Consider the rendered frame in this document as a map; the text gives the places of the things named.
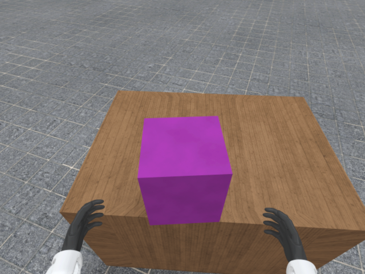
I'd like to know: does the carton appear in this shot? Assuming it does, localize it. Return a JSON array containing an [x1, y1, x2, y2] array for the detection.
[[137, 116, 233, 225]]

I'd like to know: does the right robot hand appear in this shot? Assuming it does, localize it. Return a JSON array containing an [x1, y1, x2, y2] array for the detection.
[[263, 208, 307, 262]]

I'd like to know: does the robot left forearm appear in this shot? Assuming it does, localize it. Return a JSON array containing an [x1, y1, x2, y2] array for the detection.
[[46, 250, 83, 274]]

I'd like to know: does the pedestal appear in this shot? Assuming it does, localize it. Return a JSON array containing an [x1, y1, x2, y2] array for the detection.
[[59, 90, 365, 274]]

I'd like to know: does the robot right forearm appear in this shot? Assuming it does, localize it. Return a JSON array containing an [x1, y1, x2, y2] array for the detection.
[[286, 259, 317, 274]]

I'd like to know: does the left robot hand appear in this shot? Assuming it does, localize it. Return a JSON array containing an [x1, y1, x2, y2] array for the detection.
[[61, 199, 105, 252]]

